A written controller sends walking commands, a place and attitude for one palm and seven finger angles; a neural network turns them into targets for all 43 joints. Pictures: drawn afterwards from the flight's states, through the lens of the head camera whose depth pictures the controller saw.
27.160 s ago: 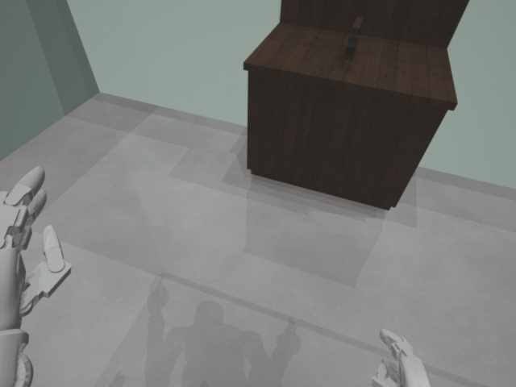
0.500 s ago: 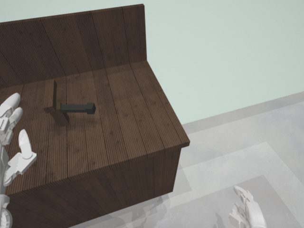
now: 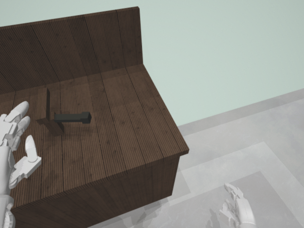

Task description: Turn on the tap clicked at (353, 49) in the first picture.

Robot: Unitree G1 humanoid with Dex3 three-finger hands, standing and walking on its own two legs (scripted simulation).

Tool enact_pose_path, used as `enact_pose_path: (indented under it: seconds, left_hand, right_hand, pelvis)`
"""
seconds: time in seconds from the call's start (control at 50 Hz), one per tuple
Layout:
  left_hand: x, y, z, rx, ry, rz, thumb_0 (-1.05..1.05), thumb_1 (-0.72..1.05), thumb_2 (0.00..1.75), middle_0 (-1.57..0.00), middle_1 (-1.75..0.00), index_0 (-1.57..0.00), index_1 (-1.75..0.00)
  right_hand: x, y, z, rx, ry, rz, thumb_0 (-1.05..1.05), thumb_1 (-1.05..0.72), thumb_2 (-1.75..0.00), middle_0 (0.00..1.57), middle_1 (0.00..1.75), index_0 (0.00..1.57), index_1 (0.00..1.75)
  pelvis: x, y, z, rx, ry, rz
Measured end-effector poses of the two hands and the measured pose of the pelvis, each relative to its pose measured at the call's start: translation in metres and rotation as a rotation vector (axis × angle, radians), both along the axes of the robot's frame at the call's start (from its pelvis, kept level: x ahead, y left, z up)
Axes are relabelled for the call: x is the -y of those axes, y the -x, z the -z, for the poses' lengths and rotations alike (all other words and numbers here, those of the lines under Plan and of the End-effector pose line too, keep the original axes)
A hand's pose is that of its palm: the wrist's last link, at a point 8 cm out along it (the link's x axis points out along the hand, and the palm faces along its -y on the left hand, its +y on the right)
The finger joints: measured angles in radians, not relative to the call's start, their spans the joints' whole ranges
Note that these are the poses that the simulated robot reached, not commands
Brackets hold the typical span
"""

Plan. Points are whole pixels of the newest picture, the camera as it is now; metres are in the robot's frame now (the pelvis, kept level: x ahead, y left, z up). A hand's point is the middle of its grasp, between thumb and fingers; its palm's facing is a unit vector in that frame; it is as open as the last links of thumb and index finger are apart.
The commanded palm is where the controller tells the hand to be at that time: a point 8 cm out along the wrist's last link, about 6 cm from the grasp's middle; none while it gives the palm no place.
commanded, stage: come to a stop and stand still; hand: left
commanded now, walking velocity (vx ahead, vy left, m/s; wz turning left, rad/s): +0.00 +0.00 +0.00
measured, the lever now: (86, 117) +0.43 +0.26 +0.00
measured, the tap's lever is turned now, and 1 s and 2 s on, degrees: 71 71 71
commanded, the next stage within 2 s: look again from close up in 0.86 s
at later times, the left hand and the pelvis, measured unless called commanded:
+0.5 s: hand out of the picture +0.17 +0.34 +0.16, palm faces +0.43 -0.82 -0.38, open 7.4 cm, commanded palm +0.10 +0.35 +0.18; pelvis -0.05 +0.07 -0.01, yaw +1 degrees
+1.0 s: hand out of the picture +0.15 +0.36 +0.16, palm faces +0.46 -0.81 -0.35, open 7.4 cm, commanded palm +0.09 +0.38 +0.18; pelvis -0.06 +0.09 +0.00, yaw +3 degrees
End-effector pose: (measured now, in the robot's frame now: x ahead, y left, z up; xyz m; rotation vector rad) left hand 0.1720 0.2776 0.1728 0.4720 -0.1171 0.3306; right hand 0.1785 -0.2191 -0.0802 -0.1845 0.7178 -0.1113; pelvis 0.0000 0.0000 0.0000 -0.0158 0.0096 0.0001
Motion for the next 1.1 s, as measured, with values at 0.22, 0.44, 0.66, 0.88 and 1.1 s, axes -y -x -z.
enact_pose_path:
  seconds: [0.22,0.44,0.66,0.88,1.1]
  left_hand:
    - [-0.026,0.004,-0.002,0.146,-0.029,0.063,0.02,0.9,0.9,-0.2,-0.31,-0.2,-0.3]
    - [-0.087,0.035,0.003,0.2,-0.069,0.051,0.02,0.88,0.89,-0.22,-0.31,-0.22,-0.3]
    - [-0.113,0.057,0.005,0.209,-0.012,-0.009,0.01,0.89,0.9,-0.21,-0.31,-0.21,-0.3]
    - [-0.129,0.067,0.003,0.195,-0.011,-0.064,0.02,0.89,0.9,-0.21,-0.31,-0.21,-0.3]
    - [-0.116,0.061,0.005,0.174,0.003,-0.054,0.02,0.89,0.9,-0.21,-0.31,-0.21,-0.3]
  right_hand:
    - [0.019,0.055,-0.015,0.018,0.083,0.042,0.02,-0.9,-0.9,0.2,0.3,0.2,0.3]
    - [-0.049,0.086,-0.017,-0.021,0.109,-0.011,0.02,-0.9,-0.9,0.2,0.3,0.2,0.3]
    - [-0.12,0.062,-0.015,0.028,0.011,-0.147,0.02,-0.9,-0.9,0.21,0.3,0.21,0.3]
    - [-0.124,0.046,-0.022,0.053,0.032,-0.164,0.01,-0.9,-0.9,0.21,0.3,0.21,0.3]
    - [-0.102,0.052,-0.021,0.037,0.049,-0.117,0.01,-0.9,-0.9,0.21,0.3,0.21,0.3]
  pelvis:
    - [-0.022,0.035,0.004,0.024,0.001,0.02]
    - [-0.061,0.051,0.005,0.044,0.025,-0.005]
    - [-0.089,0.056,0.004,0.046,0.045,-0.037]
    - [-0.097,0.057,0.002,0.054,0.046,-0.054]
    - [-0.089,0.053,0.001,0.052,0.03,-0.051]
